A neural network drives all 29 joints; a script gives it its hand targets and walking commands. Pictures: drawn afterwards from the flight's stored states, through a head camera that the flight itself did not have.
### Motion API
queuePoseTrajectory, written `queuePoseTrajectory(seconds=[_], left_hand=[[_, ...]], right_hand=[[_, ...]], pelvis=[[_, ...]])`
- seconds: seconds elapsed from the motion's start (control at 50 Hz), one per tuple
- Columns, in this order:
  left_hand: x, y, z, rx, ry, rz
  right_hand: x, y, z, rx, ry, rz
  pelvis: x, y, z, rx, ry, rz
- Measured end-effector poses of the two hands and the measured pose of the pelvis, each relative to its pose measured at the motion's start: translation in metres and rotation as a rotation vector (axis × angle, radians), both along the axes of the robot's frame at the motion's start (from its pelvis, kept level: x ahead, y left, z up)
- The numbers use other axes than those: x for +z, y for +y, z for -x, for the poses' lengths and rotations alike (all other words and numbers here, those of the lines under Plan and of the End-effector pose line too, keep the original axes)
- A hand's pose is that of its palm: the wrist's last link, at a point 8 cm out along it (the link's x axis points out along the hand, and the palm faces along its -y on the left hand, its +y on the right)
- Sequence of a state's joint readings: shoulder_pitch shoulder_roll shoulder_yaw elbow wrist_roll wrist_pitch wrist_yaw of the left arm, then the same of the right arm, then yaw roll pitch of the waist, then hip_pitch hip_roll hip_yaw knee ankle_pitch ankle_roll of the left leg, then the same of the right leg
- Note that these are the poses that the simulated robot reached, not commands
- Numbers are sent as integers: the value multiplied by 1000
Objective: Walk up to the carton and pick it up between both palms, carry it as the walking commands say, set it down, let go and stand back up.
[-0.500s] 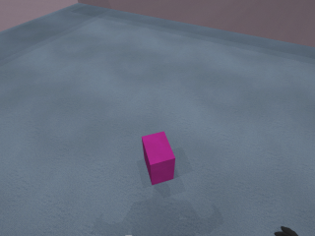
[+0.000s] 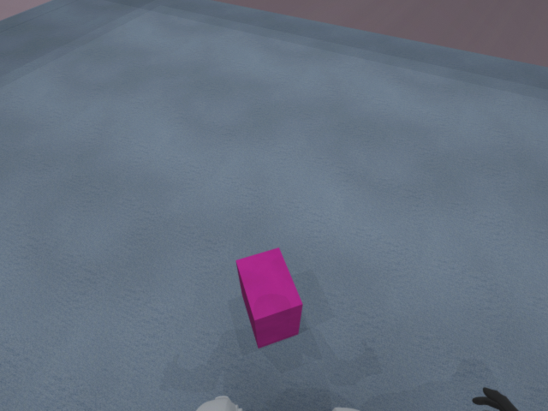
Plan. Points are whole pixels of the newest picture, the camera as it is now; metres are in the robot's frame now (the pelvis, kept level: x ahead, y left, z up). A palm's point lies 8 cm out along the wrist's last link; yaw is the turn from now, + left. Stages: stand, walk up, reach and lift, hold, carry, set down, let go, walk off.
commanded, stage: walk up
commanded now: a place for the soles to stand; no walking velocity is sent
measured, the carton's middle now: (268, 299) +0.55 +0.03 -0.60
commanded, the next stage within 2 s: none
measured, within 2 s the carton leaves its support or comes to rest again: neither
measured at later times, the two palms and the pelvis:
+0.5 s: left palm out of the picture +0.14 +0.31 -0.07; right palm out of the picture +0.14 -0.31 -0.06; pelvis +0.02 +0.01 +0.03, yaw -3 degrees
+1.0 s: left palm out of the picture +0.13 +0.31 -0.06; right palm out of the picture +0.08 -0.40 -0.05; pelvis +0.05 -0.04 +0.03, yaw +2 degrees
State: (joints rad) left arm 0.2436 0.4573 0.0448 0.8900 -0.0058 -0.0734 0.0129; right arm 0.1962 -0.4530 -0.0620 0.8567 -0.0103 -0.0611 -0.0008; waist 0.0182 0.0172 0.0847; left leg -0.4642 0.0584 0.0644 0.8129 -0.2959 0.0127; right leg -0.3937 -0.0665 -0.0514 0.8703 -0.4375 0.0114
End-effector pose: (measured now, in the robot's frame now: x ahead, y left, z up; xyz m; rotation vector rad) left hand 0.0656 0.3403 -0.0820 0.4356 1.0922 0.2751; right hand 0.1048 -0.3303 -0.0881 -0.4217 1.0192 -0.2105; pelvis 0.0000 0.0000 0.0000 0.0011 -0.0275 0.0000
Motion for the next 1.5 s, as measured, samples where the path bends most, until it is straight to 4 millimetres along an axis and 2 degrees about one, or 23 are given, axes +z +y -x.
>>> queuePoseTrajectory(seconds=[0.08,0.18,0.26,0.34,0.52,0.66,0.76,0.82,0.88,0.92,0.96,1.04,1.14,1.22,1.32,1.4,1.5], left_hand=[[-10,-3,-23,9,5,26],[-10,-11,-53,-10,-14,61],[-5,-15,-70,-21,-29,75],[-1,-20,-74,-29,-8,82],[10,-27,-71,-49,57,90],[16,-33,-82,-64,56,102],[21,-35,-92,-72,24,118],[25,-30,-98,-64,-9,118],[28,-31,-102,-64,-34,105],[28,-33,-97,-52,-46,93],[26,-32,-81,-5,-39,81],[24,-30,-50,85,-2,76],[9,-30,-40,136,20,97],[-11,-42,-53,145,53,122],[-18,-63,-86,129,39,138],[-20,-80,-110,143,-4,117],[-14,-91,-133,179,-39,98]], right_hand=[[-2,16,-25,-6,-21,-21],[5,30,-50,-20,-49,-52],[13,32,-59,-27,-60,-53],[20,29,-59,-44,-52,-56],[26,20,-32,-102,30,-68],[24,17,-3,-137,107,-74],[25,15,9,-148,99,-70],[27,-1,24,-162,98,-34],[30,-27,41,-182,118,14],[29,-47,45,-182,142,42],[30,-60,37,-162,154,67],[37,-67,0,-89,140,82],[40,-59,-53,14,118,100],[38,-56,-88,51,69,130],[40,-65,-122,57,27,132],[23,-75,-149,91,46,111],[5,-67,-188,114,70,52]], pelvis=[[-1,7,-11,-20,-1,12],[6,9,-20,-26,4,17],[12,10,-22,-34,3,15],[20,9,-22,-41,1,16],[36,6,-21,-61,5,9],[43,5,-20,-61,3,7],[43,3,-24,-49,3,4],[40,-4,-29,-33,4,-9],[36,-16,-33,-22,-8,-24],[32,-25,-38,-18,-20,-21],[29,-32,-43,5,-22,-5],[30,-38,-57,53,-24,11],[23,-37,-81,99,-17,23],[14,-39,-97,120,-12,-11],[12,-53,-123,133,-8,-26],[3,-69,-141,152,-20,-10],[3,-80,-160,196,4,-2]])
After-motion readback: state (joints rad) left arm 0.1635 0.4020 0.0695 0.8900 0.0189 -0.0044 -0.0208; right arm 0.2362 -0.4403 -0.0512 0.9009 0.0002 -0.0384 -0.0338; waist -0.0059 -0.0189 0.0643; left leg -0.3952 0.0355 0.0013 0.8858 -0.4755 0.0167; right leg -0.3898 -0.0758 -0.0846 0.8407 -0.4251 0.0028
